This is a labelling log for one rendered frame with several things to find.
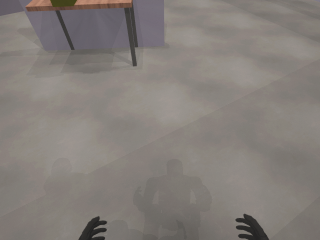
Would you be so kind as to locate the table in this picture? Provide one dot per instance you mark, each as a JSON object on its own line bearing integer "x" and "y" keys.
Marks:
{"x": 46, "y": 5}

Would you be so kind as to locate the robot right hand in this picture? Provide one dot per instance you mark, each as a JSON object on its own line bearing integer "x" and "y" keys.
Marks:
{"x": 255, "y": 229}

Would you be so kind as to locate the robot left hand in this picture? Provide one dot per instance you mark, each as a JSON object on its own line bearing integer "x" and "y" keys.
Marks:
{"x": 89, "y": 230}

